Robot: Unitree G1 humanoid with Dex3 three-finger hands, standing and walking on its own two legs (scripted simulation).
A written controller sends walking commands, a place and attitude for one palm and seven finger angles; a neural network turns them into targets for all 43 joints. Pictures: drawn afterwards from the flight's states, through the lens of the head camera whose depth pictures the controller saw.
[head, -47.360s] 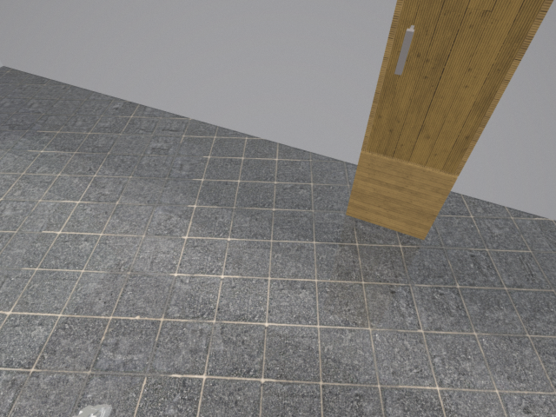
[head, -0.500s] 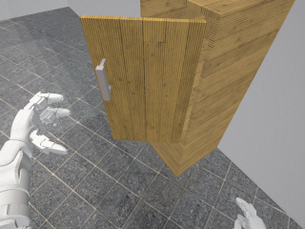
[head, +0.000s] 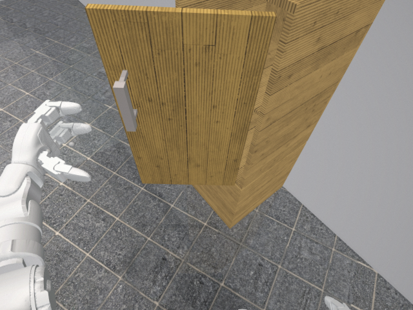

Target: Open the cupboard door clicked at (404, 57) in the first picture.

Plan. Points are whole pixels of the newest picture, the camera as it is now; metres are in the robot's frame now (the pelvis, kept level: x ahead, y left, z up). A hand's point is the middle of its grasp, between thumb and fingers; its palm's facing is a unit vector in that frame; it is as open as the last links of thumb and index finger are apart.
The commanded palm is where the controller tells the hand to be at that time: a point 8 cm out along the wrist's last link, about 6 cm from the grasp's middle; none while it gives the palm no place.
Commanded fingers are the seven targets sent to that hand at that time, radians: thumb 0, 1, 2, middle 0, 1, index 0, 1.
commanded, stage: move the hooked fingers beside the handle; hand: left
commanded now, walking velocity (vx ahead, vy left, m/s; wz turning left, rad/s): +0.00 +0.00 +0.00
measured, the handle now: (128, 101) +0.53 +0.19 +0.09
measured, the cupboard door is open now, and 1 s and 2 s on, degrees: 51 51 51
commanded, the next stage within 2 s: slide the fingers in behind the handle in 1.58 s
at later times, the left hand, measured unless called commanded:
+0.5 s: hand (83, 125) +0.44 +0.26 +0.10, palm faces +0.01 -1.00 +0.01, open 14.0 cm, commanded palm +0.42 +0.31 +0.09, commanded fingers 0.00 -0.50 0.30 -0.30 -1.20 -0.30 -1.20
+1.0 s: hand (93, 113) +0.48 +0.25 +0.10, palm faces -0.01 -1.00 +0.01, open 14.0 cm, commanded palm +0.45 +0.30 +0.09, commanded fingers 0.00 -0.50 0.30 -0.30 -1.20 -0.30 -1.20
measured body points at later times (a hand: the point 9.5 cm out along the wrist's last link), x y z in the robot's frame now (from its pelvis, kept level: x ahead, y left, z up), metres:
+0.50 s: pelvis +0.00 +0.01 -0.01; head +0.07 +0.02 +0.44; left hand +0.43 +0.31 +0.10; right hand +0.06 -0.26 -0.11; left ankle -0.01 +0.10 -0.71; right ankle +0.02 -0.11 -0.71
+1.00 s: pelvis +0.00 +0.01 -0.01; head +0.10 +0.02 +0.43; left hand +0.47 +0.30 +0.10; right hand +0.00 -0.27 -0.12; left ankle -0.01 +0.10 -0.71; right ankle +0.02 -0.11 -0.71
